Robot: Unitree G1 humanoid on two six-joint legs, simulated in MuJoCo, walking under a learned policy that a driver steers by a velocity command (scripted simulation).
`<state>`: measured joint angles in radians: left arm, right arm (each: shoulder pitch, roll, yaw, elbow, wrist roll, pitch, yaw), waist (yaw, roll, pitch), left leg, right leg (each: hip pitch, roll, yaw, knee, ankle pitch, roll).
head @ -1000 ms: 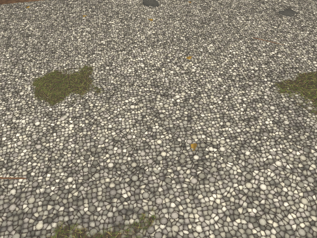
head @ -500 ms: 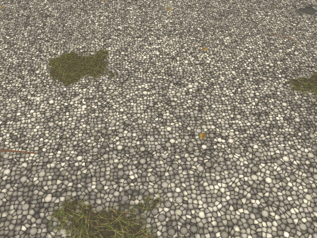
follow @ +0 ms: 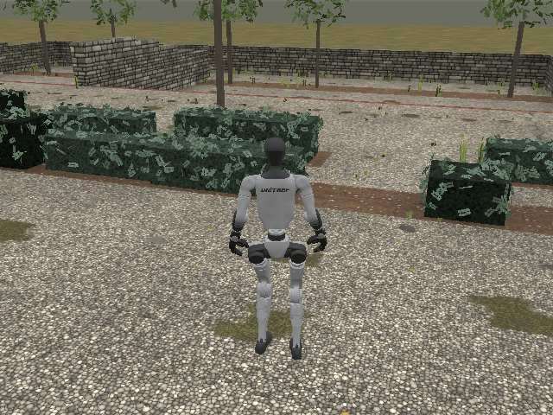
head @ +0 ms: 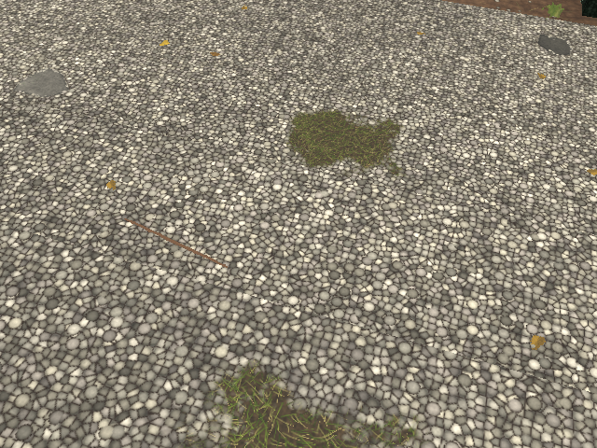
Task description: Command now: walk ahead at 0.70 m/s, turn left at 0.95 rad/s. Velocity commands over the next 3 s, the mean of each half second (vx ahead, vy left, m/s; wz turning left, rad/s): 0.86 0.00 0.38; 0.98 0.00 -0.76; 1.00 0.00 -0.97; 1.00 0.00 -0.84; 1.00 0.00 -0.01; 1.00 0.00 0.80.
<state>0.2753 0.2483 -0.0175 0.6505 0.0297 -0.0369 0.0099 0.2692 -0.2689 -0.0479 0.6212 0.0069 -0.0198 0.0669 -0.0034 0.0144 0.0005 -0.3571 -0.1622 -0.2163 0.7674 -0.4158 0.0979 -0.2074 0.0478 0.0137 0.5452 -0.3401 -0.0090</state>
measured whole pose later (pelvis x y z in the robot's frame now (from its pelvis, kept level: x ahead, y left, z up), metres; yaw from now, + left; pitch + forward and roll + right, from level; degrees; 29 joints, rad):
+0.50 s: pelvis +0.29 +0.18 -0.11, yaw +11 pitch +0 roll -7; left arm 0.65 0.27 0.04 1.03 0.03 -0.06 0.02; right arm -0.08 -0.31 -0.03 0.71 -0.05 -0.04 0.07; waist 0.15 0.09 0.07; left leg -0.50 0.16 -0.07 0.47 0.33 0.05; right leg 0.32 -0.12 -0.08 0.67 -0.65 0.04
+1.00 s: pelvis +0.69 +0.30 -0.21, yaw -12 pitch -3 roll +2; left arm 0.11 0.27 0.05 0.80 -0.02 0.00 -0.03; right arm 0.35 -0.20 -0.03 0.92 -0.03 -0.02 -0.03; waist 0.05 -0.01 0.06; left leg -0.19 0.02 0.16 1.47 -0.43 -0.02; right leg -0.46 0.12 -0.15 0.85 -0.40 -0.25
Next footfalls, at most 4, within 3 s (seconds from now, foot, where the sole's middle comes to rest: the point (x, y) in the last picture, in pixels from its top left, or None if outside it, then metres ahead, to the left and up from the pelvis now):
0.52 left None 0.42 0.36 -0.93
0.94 right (197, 359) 0.80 0.29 -0.93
1.46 left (214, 246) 1.33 0.31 -1.09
1.90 right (308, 224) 1.44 -0.02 -1.09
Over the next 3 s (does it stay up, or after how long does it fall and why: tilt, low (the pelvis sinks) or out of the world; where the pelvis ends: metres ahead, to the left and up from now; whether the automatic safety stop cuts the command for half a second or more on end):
stays up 1.92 -0.76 -0.49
